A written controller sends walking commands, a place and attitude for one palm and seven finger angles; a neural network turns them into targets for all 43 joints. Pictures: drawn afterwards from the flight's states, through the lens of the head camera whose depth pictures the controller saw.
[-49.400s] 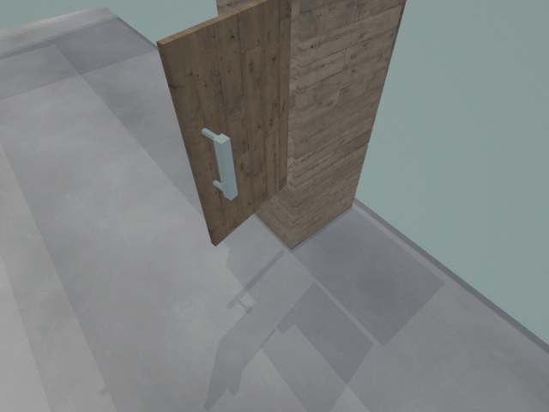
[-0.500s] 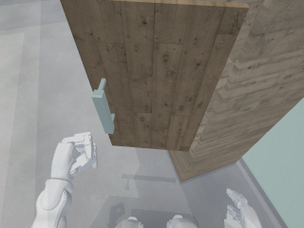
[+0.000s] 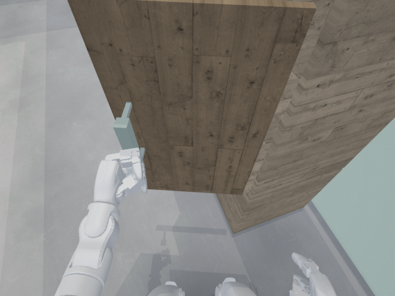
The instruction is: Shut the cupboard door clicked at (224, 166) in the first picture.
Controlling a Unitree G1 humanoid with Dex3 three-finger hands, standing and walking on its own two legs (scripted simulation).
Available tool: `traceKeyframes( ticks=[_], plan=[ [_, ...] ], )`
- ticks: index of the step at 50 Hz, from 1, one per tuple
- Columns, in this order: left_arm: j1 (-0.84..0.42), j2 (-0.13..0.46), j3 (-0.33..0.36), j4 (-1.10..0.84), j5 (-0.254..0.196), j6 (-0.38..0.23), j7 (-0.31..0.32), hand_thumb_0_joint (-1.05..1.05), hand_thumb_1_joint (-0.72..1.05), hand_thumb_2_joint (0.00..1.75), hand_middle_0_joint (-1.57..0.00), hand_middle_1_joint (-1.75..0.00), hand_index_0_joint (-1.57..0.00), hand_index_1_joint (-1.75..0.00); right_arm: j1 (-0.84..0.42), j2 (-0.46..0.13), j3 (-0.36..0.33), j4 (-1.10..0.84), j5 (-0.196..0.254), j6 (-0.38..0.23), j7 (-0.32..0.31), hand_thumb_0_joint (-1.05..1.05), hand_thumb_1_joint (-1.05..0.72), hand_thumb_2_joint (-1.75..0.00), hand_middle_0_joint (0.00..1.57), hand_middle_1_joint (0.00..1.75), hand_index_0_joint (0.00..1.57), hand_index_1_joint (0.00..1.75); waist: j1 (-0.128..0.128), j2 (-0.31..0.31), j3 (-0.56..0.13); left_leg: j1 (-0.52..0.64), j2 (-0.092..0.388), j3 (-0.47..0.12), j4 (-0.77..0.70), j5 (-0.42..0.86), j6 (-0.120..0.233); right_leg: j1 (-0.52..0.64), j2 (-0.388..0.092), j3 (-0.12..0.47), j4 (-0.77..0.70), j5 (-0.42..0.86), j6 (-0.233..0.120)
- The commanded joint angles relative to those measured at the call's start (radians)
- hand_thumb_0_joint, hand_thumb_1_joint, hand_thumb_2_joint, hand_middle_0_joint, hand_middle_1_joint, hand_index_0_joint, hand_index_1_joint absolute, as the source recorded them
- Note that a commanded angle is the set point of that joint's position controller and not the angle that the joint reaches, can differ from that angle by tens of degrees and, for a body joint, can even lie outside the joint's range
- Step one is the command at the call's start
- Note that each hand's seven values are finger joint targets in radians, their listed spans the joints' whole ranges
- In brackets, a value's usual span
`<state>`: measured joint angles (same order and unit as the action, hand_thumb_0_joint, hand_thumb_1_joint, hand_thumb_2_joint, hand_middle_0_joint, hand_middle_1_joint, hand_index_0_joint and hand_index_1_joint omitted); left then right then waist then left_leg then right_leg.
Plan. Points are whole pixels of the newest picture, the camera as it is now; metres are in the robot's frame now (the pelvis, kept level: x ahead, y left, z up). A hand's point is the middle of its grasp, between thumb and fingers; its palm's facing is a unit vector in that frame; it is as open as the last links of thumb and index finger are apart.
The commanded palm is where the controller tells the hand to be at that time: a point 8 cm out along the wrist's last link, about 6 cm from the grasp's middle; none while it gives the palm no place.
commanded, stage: bring the fist close to the handle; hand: left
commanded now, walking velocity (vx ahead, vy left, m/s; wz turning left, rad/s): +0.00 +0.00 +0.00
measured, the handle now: (133, 140) +0.43 +0.16 +0.04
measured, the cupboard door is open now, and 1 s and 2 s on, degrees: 67 59 39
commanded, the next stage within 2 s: push the door shut along its arc in 0.36 s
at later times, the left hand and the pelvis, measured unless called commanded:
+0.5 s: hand (140, 177) +0.34 +0.13 +0.04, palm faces -0.03 -1.00 -0.02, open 3.1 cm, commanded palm +0.32 +0.18 +0.05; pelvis +0.00 +0.00 +0.00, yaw +0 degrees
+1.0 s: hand (145, 156) +0.39 +0.12 +0.05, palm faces -0.14 -0.99 -0.06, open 3.1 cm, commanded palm +0.39 +0.16 +0.05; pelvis -0.01 +0.01 +0.00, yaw +0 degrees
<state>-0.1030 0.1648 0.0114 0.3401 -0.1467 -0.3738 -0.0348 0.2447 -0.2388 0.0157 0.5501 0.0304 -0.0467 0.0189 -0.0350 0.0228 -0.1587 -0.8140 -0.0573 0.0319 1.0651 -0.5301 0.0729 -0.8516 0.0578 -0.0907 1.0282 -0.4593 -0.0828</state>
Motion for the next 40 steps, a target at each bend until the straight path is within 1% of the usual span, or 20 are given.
traceKeyframes(
  ticks=[1,2,5,6,10,13,15,16,17,20,21,23,24,25,26,30,32,35,38,40],
  plan=[
    [-0.203,0.098,0.067,-0.170,-0.003,-0.067,0.019,0.00,0.90,0.90,-1.30,-1.50,-1.30,-1.50,-0.010,-0.131,-0.049,-0.138,-0.005,-0.027,-0.007,0.00,-0.90,-0.90,0.20,0.30,0.20,0.30,0.001,-0.027,-0.298,0.090,0.041,-0.069,-0.145,0.332,-0.047,0.289,-0.055,0.118,-0.130,0.318,0.055],
    [-0.198,0.116,0.089,-0.157,-0.005,-0.069,0.021,0.00,0.90,0.90,-1.30,-1.50,-1.30,-1.50,-0.009,-0.130,-0.048,-0.140,-0.004,-0.023,-0.006,0.00,-0.90,-0.90,0.20,0.30,0.20,0.30,0.011,-0.039,-0.292,0.072,0.040,-0.068,-0.149,0.314,-0.049,0.302,-0.055,0.124,-0.134,0.302,0.056],
    [-0.211,0.140,0.112,-0.148,-0.009,-0.081,0.016,0.00,0.90,0.90,-1.30,-1.50,-1.30,-1.50,-0.010,-0.133,-0.048,-0.140,-0.003,-0.014,-0.008,0.00,-0.90,-0.90,0.20,0.30,0.20,0.30,0.009,-0.052,-0.277,0.051,0.040,-0.063,-0.150,0.295,-0.045,0.318,-0.056,0.136,-0.144,0.292,0.057],
    [-0.237,0.113,0.083,-0.148,-0.010,-0.086,0.010,0.00,0.90,0.90,-1.30,-1.50,-1.30,-1.50,-0.013,-0.129,-0.047,-0.138,-0.002,-0.013,-0.008,0.00,-0.90,-0.90,0.20,0.30,0.20,0.30,-0.006,-0.056,-0.276,0.055,0.040,-0.061,-0.149,0.294,-0.041,0.312,-0.057,0.139,-0.149,0.297,0.061],
    [-0.249,0.121,0.086,-0.164,-0.022,-0.109,-0.008,0.00,0.90,0.90,-1.30,-1.50,-1.30,-1.50,-0.011,-0.133,-0.051,-0.130,0.000,-0.018,-0.012,0.00,-0.90,-0.90,0.20,0.30,0.20,0.30,-0.007,-0.017,-0.287,0.076,0.042,-0.064,-0.146,0.291,-0.043,0.302,-0.055,0.141,-0.150,0.284,0.058],
    [-0.282,0.074,0.034,-0.155,-0.029,-0.112,-0.023,0.00,0.90,0.90,-1.30,-1.50,-1.30,-1.50,-0.008,-0.132,-0.053,-0.121,0.001,-0.023,-0.013,0.00,-0.90,-0.90,0.20,0.30,0.20,0.30,-0.029,-0.023,-0.284,0.095,0.044,-0.072,-0.146,0.288,-0.043,0.268,-0.054,0.129,-0.150,0.276,0.061],
    [-0.260,0.111,0.068,-0.149,-0.027,-0.112,-0.023,0.00,0.90,0.90,-1.30,-1.50,-1.30,-1.50,-0.003,-0.141,-0.057,-0.118,0.002,-0.023,-0.016,0.00,-0.90,-0.90,0.20,0.30,0.20,0.30,-0.017,-0.023,-0.288,0.100,0.046,-0.076,-0.150,0.296,-0.044,0.270,-0.051,0.124,-0.147,0.274,0.056],
    [-0.256,0.092,0.053,-0.145,-0.027,-0.108,-0.024,0.00,0.90,0.90,-1.30,-1.50,-1.30,-1.50,-0.004,-0.136,-0.056,-0.120,0.002,-0.022,-0.015,0.00,-0.90,-0.90,0.20,0.30,0.20,0.30,-0.017,-0.002,-0.290,0.111,0.046,-0.074,-0.153,0.308,-0.045,0.266,-0.052,0.120,-0.144,0.286,0.055],
    [-0.268,0.079,0.038,-0.145,-0.026,-0.106,-0.025,0.00,0.90,0.90,-1.30,-1.50,-1.30,-1.50,-0.002,-0.135,-0.055,-0.119,0.002,-0.021,-0.014,0.00,-0.90,-0.90,0.20,0.30,0.20,0.30,-0.023,-0.021,-0.291,0.112,0.046,-0.076,-0.153,0.308,-0.045,0.262,-0.052,0.117,-0.143,0.287,0.057],
    [-0.301,0.114,0.070,-0.123,-0.020,-0.103,-0.012,0.00,0.90,0.90,-1.30,-1.50,-1.30,-1.50,0.000,-0.142,-0.055,-0.116,0.001,-0.017,-0.019,0.00,-0.90,-0.90,0.20,0.30,0.20,0.30,-0.016,-0.034,-0.265,0.092,0.045,-0.081,-0.155,0.283,-0.045,0.253,-0.050,0.117,-0.144,0.254,0.055],
    [-0.312,0.107,0.065,-0.124,-0.015,-0.106,-0.008,0.00,0.90,0.90,-1.30,-1.50,-1.30,-1.50,-0.005,-0.138,-0.053,-0.117,-0.001,-0.015,-0.018,0.00,-0.90,-0.90,0.20,0.30,0.20,0.30,-0.016,-0.011,-0.276,0.102,0.044,-0.079,-0.158,0.286,-0.046,0.251,-0.052,0.115,-0.142,0.256,0.053],
    [-0.315,0.089,0.052,-0.130,-0.012,-0.110,-0.001,0.00,0.90,0.90,-1.30,-1.50,-1.30,-1.50,-0.007,-0.136,-0.053,-0.121,-0.002,-0.015,-0.014,0.00,-0.90,-0.90,0.20,0.30,0.20,0.30,-0.013,-0.007,-0.296,0.119,0.046,-0.083,-0.158,0.301,-0.049,0.246,-0.050,0.109,-0.134,0.263,0.052],
    [-0.301,0.106,0.073,-0.119,-0.013,-0.110,0.003,0.00,0.90,0.90,-1.30,-1.50,-1.30,-1.50,-0.006,-0.136,-0.054,-0.120,-0.002,-0.013,-0.014,0.00,-0.90,-0.90,0.20,0.30,0.20,0.30,-0.008,-0.023,-0.299,0.114,0.045,-0.079,-0.155,0.300,-0.048,0.255,-0.049,0.111,-0.136,0.266,0.053],
    [-0.337,0.129,0.079,-0.118,-0.004,-0.113,0.004,0.00,0.90,0.90,-1.30,-1.50,-1.30,-1.50,-0.001,-0.142,-0.053,-0.116,-0.004,-0.011,-0.017,0.00,-0.90,-0.90,0.20,0.30,0.20,0.30,-0.017,-0.018,-0.298,0.112,0.047,-0.085,-0.154,0.307,-0.049,0.253,-0.048,0.110,-0.127,0.275,0.052],
    [-0.369,0.104,0.050,-0.119,0.001,-0.117,-0.002,0.00,0.90,0.90,-1.30,-1.50,-1.30,-1.50,0.000,-0.138,-0.051,-0.115,-0.004,-0.011,-0.014,0.00,-0.90,-0.90,0.20,0.30,0.20,0.30,-0.024,-0.005,-0.302,0.120,0.046,-0.085,-0.152,0.313,-0.049,0.247,-0.049,0.110,-0.125,0.282,0.052],
    [-0.461,0.117,0.053,-0.041,0.001,-0.112,-0.022,0.00,0.90,0.90,-1.30,-1.50,-1.30,-1.50,0.009,-0.146,-0.051,-0.098,-0.001,-0.006,-0.019,0.00,-0.90,-0.90,0.20,0.30,0.20,0.30,-0.045,-0.015,-0.275,0.118,0.050,-0.095,-0.148,0.282,-0.048,0.200,-0.045,0.106,-0.128,0.243,0.051],
    [-0.490,0.114,0.054,-0.021,-0.002,-0.110,-0.036,0.00,0.90,0.90,-1.30,-1.50,-1.30,-1.50,0.015,-0.147,-0.052,-0.095,0.000,-0.004,-0.018,0.00,-0.90,-0.90,0.20,0.30,0.20,0.30,-0.042,0.002,-0.299,0.137,0.050,-0.098,-0.151,0.297,-0.054,0.199,-0.046,0.102,-0.124,0.250,0.050],
    [-0.573,0.105,0.036,0.016,-0.007,-0.105,-0.055,0.00,0.90,0.90,-1.30,-1.50,-1.30,-1.50,0.034,-0.153,-0.055,-0.082,0.003,-0.003,-0.020,0.00,-0.90,-0.90,0.20,0.30,0.20,0.30,-0.065,-0.007,-0.310,0.162,0.053,-0.108,-0.144,0.319,-0.053,0.176,-0.043,0.099,-0.123,0.263,0.051],
    [-0.621,0.093,0.034,0.066,-0.013,-0.104,-0.069,0.00,0.90,0.90,-1.30,-1.50,-1.30,-1.50,0.042,-0.152,-0.055,-0.072,0.005,0.000,-0.018,0.00,-0.90,-0.90,0.20,0.30,0.20,0.30,-0.067,0.002,-0.322,0.176,0.053,-0.114,-0.148,0.327,-0.058,0.162,-0.042,0.093,-0.123,0.260,0.050],
    [-0.691,0.126,0.055,0.100,-0.008,-0.111,-0.074,0.00,0.90,0.90,-1.30,-1.50,-1.30,-1.50,0.055,-0.160,-0.056,-0.059,0.004,0.002,-0.020,0.00,-0.90,-0.90,0.20,0.30,0.20,0.30,-0.074,-0.004,-0.306,0.165,0.053,-0.119,-0.148,0.310,-0.057,0.149,-0.041,0.093,-0.122,0.242,0.047]
  ],
)
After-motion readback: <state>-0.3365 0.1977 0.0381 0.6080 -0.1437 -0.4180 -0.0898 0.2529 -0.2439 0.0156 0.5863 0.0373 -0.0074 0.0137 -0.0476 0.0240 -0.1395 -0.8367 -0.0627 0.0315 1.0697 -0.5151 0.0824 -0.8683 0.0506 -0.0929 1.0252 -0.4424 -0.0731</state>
